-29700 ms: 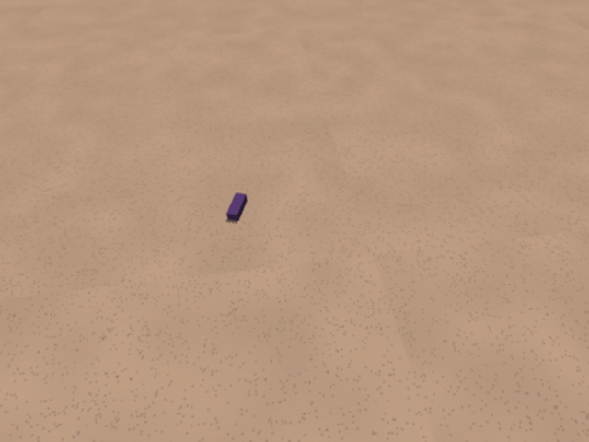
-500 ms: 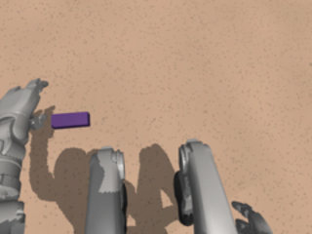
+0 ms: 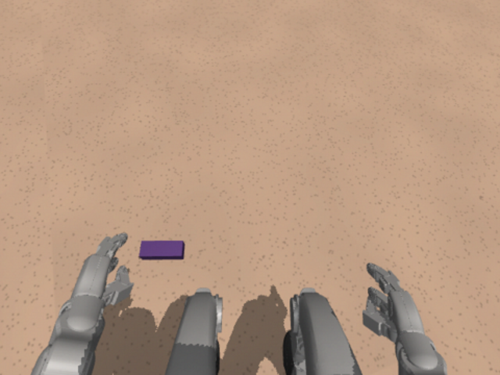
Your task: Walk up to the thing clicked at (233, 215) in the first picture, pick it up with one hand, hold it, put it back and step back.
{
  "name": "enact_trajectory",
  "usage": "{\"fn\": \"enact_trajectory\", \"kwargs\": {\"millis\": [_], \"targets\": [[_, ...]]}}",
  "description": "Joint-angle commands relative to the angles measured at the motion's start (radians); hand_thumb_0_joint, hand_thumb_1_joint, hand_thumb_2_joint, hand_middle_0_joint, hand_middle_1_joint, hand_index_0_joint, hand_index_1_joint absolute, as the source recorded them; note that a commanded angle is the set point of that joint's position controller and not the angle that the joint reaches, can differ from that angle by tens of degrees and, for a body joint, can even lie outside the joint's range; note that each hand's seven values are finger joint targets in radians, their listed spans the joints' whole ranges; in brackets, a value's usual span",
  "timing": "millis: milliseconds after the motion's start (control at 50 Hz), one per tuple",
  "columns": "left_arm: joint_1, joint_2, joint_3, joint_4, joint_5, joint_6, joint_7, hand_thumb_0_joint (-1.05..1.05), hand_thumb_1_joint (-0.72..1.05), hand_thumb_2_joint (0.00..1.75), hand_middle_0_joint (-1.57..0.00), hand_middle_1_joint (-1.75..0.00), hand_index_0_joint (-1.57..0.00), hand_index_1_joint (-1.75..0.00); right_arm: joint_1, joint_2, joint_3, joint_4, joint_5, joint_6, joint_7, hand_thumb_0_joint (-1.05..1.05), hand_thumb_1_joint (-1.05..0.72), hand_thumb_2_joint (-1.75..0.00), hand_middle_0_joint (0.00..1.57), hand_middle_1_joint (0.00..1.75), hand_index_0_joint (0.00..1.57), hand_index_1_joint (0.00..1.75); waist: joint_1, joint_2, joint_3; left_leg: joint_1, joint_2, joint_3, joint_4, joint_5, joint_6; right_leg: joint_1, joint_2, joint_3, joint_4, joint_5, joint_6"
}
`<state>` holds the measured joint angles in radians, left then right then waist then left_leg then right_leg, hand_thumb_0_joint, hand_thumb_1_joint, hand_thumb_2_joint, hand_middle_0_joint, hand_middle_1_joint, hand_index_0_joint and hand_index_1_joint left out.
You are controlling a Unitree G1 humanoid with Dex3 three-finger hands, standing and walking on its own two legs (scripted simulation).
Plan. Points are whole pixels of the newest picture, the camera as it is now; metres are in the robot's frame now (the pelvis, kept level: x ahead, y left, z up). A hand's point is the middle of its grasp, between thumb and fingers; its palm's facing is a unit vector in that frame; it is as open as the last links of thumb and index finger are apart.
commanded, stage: home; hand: left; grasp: from above
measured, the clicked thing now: (162, 250) +0.46 +0.29 -0.57
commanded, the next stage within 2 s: none
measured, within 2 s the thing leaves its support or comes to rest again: neither
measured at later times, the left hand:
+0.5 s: hand (115, 303) +0.21 +0.17 +0.08, palm faces +0.08 -0.98 -0.21, open 7.4 cm
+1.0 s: hand (122, 304) +0.21 +0.17 +0.08, palm faces +0.08 -0.98 -0.20, open 7.4 cm
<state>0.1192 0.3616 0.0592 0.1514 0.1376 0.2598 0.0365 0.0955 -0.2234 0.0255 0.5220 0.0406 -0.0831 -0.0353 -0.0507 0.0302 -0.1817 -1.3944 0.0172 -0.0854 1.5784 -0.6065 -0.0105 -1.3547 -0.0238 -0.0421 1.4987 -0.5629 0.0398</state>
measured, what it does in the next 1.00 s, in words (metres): rises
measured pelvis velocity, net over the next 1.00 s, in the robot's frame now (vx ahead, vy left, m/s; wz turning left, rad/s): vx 0.06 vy -0.01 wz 0.04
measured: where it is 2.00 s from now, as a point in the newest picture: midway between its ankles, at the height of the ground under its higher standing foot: outside the picture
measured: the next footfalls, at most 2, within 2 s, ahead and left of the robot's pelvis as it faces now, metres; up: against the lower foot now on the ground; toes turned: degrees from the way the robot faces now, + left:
none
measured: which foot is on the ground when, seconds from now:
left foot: down 0.00-1.00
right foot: down 0.00-1.00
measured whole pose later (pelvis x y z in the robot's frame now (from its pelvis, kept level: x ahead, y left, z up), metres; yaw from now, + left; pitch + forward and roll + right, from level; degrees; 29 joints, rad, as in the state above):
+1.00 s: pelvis +0.06 -0.01 +0.12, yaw +2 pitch +9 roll -3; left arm 0.50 0.22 0.02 -0.13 -0.05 0.45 0.02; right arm 0.29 -0.22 0.04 0.55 0.01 -0.26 -0.19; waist -0.04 0.05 -0.16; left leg -0.69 0.04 -0.07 1.02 -0.49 -0.03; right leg -0.66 -0.01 -0.05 0.95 -0.45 0.02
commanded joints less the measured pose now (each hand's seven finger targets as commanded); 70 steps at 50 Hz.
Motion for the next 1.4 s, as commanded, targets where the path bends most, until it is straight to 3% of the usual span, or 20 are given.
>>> {"fn": "enact_trajectory", "kwargs": {"millis": [0,120,160,200,220,360,500,660,740,920,1160,1380], "targets": [[-0.014,0.109,0.072,-0.263,-0.073,0.031,0.039,0.00,0.90,0.90,-0.20,-0.30,-0.20,-0.30,0.072,-0.138,-0.055,-0.119,0.001,-0.064,-0.053,0.00,-0.90,-0.90,0.20,0.30,0.20,0.30,-0.032,0.091,-0.340,0.443,-0.007,-0.019,-0.398,0.111,0.021,0.354,0.030,0.012,-0.332,0.122,-0.055],[0.122,0.039,0.073,-0.330,-0.161,0.110,0.052,0.00,0.90,0.90,-0.20,-0.30,-0.20,-0.30,0.115,-0.114,-0.026,-0.132,-0.002,-0.108,-0.115,0.00,-0.90,-0.90,0.20,0.30,0.20,0.30,-0.022,0.065,-0.249,0.573,-0.009,-0.005,-0.529,0.203,0.018,0.545,0.036,0.004,-0.491,0.197,-0.049],[0.188,0.017,0.075,-0.348,-0.178,0.129,0.050,0.00,0.90,0.90,-0.20,-0.30,-0.20,-0.30,0.129,-0.112,-0.024,-0.136,-0.005,-0.124,-0.132,0.00,-0.90,-0.90,0.20,0.30,0.20,0.30,-0.008,0.063,-0.228,0.626,-0.008,0.001,-0.571,0.239,0.016,0.590,0.038,-0.001,-0.526,0.224,-0.049],[0.231,-0.011,0.059,-0.384,-0.193,0.145,0.047,0.00,0.90,0.90,-0.20,-0.30,-0.20,-0.30,0.143,-0.101,-0.022,-0.147,-0.009,-0.136,-0.145,0.00,-0.90,-0.90,0.20,0.30,0.20,0.30,-0.017,0.065,-0.188,0.661,-0.011,0.013,-0.611,0.267,0.016,0.641,0.043,-0.005,-0.585,0.250,-0.046],[0.252,-0.012,0.066,-0.408,-0.201,0.152,0.046,0.00,0.90,0.90,-0.20,-0.30,-0.20,-0.30,0.145,-0.101,-0.021,-0.152,-0.010,-0.143,-0.151,0.00,-0.90,-0.90,0.20,0.30,0.20,0.30,-0.004,0.055,-0.169,0.675,-0.011,0.014,-0.633,0.269,0.016,0.665,0.041,-0.010,-0.606,0.252,-0.043],[0.372,-0.051,0.028,-0.478,-0.196,0.173,0.019,0.00,0.90,0.90,-0.20,-0.30,-0.20,-0.30,0.148,-0.096,-0.027,-0.171,-0.021,-0.180,-0.166,0.00,-0.90,-0.90,0.20,0.30,0.20,0.30,0.004,0.030,-0.070,0.733,-0.016,0.020,-0.720,0.284,0.017,0.723,0.051,-0.029,-0.688,0.247,-0.042],[0.349,-0.048,0.030,-0.473,-0.192,0.167,-0.007,0.00,0.90,0.90,-0.20,-0.30,-0.20,-0.30,0.130,-0.108,-0.037,-0.168,-0.029,-0.209,-0.166,0.00,-0.90,-0.90,0.20,0.30,0.20,0.30,-0.006,-0.016,0.004,0.740,-0.023,0.040,-0.746,0.217,0.028,0.722,0.047,-0.031,-0.736,0.179,-0.034],[0.334,-0.038,0.034,-0.487,-0.186,0.151,-0.018,0.00,0.90,0.90,-0.20,-0.30,-0.20,-0.30,0.126,-0.115,-0.043,-0.148,-0.035,-0.233,-0.163,0.00,-0.90,-0.90,0.20,0.30,0.20,0.30,0.003,0.034,-0.044,0.788,-0.022,0.042,-0.742,0.283,0.019,0.745,0.044,-0.027,-0.711,0.242,-0.037],[0.345,-0.040,0.028,-0.477,-0.185,0.149,-0.016,0.00,0.90,0.90,-0.20,-0.30,-0.20,-0.30,0.118,-0.116,-0.038,-0.146,-0.035,-0.234,-0.162,0.00,-0.90,-0.90,0.20,0.30,0.20,0.30,0.006,0.016,-0.038,0.780,-0.024,0.037,-0.746,0.265,0.021,0.751,0.043,-0.027,-0.718,0.231,-0.035],[0.359,-0.036,0.031,-0.475,-0.184,0.148,-0.008,0.00,0.90,0.90,-0.20,-0.30,-0.20,-0.30,0.122,-0.114,-0.040,-0.140,-0.035,-0.234,-0.166,0.00,-0.90,-0.90,0.20,0.30,0.20,0.30,0.011,-0.001,-0.071,0.787,-0.025,0.043,-0.724,0.338,0.023,0.776,0.042,-0.025,-0.712,0.301,-0.035],[0.346,-0.037,0.031,-0.468,-0.185,0.148,-0.013,0.00,0.90,0.90,-0.20,-0.30,-0.20,-0.30,0.122,-0.116,-0.043,-0.136,-0.034,-0.234,-0.167,0.00,-0.90,-0.90,0.20,0.30,0.20,0.30,0.011,0.008,-0.032,0.779,-0.020,0.042,-0.744,0.279,0.022,0.754,0.044,-0.025,-0.721,0.241,-0.035],[0.353,-0.038,0.036,-0.465,-0.186,0.145,-0.013,0.00,0.90,0.90,-0.20,-0.30,-0.20,-0.30,0.123,-0.115,-0.045,-0.136,-0.034,-0.234,-0.166,0.00,-0.90,-0.90,0.20,0.30,0.20,0.30,0.011,0.016,-0.051,0.787,-0.017,0.040,-0.743,0.290,0.019,0.760,0.046,-0.025,-0.711,0.248,-0.038]]}}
